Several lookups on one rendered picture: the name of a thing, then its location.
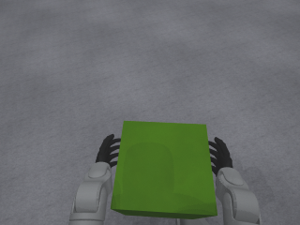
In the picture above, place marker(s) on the left robot forearm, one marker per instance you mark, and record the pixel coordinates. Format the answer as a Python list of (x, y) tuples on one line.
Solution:
[(90, 199)]

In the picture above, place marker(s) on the robot left hand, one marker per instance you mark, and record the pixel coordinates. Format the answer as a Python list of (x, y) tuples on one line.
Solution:
[(104, 154)]

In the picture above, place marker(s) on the right robot forearm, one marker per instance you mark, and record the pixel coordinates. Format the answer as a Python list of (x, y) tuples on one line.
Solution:
[(239, 205)]

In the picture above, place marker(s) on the robot right hand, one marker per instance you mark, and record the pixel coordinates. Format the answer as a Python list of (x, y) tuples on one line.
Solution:
[(223, 158)]

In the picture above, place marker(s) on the carton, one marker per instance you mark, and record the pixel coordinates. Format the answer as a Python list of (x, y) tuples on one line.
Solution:
[(164, 170)]

